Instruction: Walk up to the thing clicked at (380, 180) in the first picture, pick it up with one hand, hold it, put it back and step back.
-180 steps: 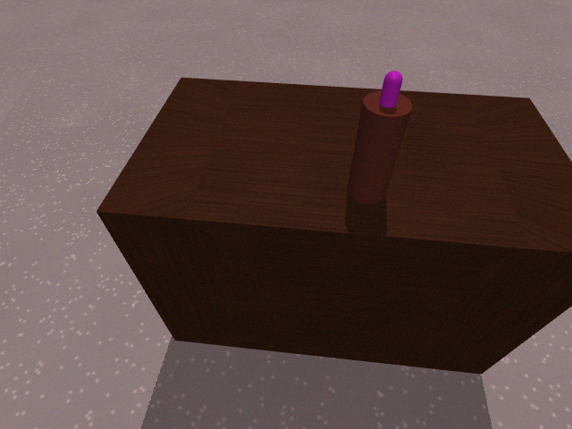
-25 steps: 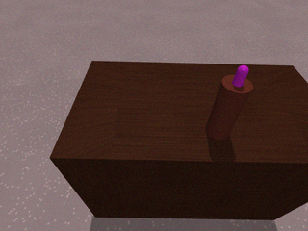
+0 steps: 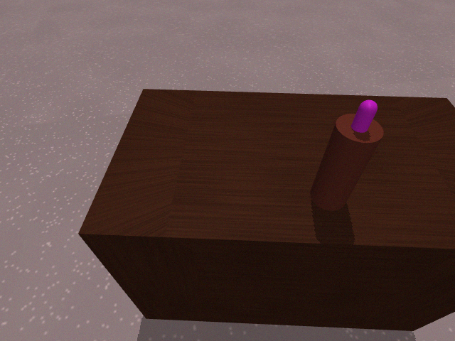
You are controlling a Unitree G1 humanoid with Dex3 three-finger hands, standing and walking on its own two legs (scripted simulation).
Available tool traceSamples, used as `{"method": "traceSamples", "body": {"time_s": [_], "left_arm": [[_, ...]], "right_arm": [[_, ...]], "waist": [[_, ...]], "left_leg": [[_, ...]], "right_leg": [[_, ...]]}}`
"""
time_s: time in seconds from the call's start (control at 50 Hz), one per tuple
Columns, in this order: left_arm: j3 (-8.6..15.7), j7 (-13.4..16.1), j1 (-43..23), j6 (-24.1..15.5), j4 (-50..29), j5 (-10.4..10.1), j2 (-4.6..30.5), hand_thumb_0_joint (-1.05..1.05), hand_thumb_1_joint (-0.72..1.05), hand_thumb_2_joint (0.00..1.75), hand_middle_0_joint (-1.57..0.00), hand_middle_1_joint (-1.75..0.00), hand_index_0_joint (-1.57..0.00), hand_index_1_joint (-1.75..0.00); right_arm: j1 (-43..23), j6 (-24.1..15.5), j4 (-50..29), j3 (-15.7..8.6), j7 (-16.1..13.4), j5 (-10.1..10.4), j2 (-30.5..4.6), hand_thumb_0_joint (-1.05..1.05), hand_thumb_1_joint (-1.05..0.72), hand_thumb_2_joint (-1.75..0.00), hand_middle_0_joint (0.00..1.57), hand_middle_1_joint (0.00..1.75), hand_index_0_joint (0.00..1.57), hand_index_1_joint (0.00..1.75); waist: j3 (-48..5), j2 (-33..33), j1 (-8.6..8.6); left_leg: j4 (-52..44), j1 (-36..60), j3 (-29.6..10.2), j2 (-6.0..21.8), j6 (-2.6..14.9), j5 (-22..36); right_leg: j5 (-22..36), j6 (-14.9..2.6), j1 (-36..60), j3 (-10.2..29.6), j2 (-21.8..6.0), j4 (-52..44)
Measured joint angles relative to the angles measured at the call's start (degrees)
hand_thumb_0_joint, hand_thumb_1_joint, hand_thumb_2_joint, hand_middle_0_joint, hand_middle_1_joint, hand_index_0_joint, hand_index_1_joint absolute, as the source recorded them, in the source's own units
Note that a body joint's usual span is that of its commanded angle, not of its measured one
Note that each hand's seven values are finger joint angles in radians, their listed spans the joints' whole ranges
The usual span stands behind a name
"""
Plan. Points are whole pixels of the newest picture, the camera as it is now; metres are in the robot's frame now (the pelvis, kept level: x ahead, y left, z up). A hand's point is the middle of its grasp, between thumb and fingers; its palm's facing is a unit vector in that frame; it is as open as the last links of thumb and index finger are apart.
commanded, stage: walk up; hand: right
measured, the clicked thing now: (345, 157) +0.49 -0.22 +0.06
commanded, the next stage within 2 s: stand in 0.08 s
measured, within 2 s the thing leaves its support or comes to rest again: neither
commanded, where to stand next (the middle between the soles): +0.06 +0.00 m, yaw -1 degrees
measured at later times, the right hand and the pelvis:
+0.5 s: hand out of the picture +0.07 -0.26 -0.16, palm faces -0.03 +0.94 -0.34, open 7.4 cm; pelvis +0.00 +0.00 +0.00, yaw -1 degrees
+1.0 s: hand out of the picture +0.06 -0.26 -0.16, palm faces -0.02 +0.94 -0.33, open 7.4 cm; pelvis -0.01 -0.01 +0.00, yaw -1 degrees
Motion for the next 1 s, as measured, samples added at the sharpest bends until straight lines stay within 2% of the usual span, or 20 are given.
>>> {"method": "traceSamples", "body": {"time_s": [1.0], "left_arm": [[-1.4,0.08,2.33,-0.25,-1.09,-0.14,0.72,0.0,0.91,0.9,-0.21,-0.3,-0.21,-0.3]], "right_arm": [[1.41,0.16,0.89,0.46,0.16,-0.11,-0.75,0.0,-0.9,-0.9,0.2,0.3,0.2,0.3]], "waist": [[0.03,-0.15,-0.38]], "left_leg": [[-2.49,0.83,0.95,0.8,-0.67,1.56]], "right_leg": [[0.98,-0.63,-0.54,0.93,0.69,-0.57]]}}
